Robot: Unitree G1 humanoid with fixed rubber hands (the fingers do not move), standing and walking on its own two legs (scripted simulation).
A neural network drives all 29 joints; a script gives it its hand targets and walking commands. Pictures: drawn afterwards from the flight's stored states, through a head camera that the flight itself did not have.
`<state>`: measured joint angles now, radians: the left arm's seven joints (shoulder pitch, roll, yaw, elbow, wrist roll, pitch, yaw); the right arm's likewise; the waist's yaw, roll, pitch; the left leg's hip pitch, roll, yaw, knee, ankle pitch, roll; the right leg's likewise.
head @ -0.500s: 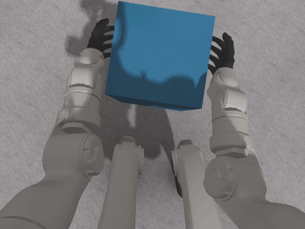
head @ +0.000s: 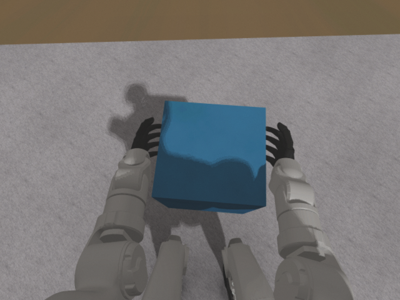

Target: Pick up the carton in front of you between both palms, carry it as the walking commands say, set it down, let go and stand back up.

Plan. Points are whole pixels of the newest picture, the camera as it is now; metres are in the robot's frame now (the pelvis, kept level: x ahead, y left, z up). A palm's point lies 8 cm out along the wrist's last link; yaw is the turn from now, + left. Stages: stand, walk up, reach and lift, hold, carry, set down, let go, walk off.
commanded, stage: reach and lift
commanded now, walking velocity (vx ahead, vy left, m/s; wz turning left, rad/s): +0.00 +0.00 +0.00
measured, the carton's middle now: (209, 165) +0.41 +0.00 -0.12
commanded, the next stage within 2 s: hold in 1.66 s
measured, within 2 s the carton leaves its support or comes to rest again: neither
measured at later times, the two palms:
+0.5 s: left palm (124, 145) +0.35 +0.14 +0.10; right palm (326, 145) +0.36 -0.16 +0.11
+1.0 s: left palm (111, 143) +0.33 +0.14 +0.16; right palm (351, 139) +0.34 -0.16 +0.17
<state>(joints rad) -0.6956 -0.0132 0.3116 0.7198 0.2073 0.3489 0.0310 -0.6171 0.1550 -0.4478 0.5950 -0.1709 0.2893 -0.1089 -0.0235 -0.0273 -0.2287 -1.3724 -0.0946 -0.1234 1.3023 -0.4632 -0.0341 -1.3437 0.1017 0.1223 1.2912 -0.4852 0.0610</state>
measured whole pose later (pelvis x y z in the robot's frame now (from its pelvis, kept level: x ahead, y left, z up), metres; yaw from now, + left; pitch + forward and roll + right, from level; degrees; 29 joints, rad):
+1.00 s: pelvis +0.04 -0.01 +0.14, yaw +1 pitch -3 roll +0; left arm -0.33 -0.15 0.28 0.43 0.30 0.64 0.02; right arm -0.35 0.18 -0.33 0.44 -0.31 0.59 -0.02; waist 0.00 -0.01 -0.03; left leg -0.21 -0.04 -0.14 0.48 -0.22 -0.02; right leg -0.20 0.05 0.15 0.49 -0.24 0.02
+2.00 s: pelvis +0.04 -0.01 +0.14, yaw +0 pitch -7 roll +0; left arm -0.28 -0.15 0.21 0.28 0.30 0.79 0.02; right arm -0.30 0.16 -0.25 0.30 -0.30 0.74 -0.01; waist 0.00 -0.01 -0.02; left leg -0.06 -0.03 -0.13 0.36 -0.18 -0.02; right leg -0.05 0.04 0.14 0.37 -0.20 0.01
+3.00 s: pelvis +0.32 -0.06 +0.12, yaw -1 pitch +4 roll -1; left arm -0.21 -0.14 0.11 -0.33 0.11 1.25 0.10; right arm -0.22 0.13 -0.13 -0.36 -0.11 1.23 -0.11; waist -0.02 0.05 -0.12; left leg -0.11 0.13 0.14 0.66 -0.49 -0.05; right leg -0.47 -0.04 -0.24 0.57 -0.15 -0.07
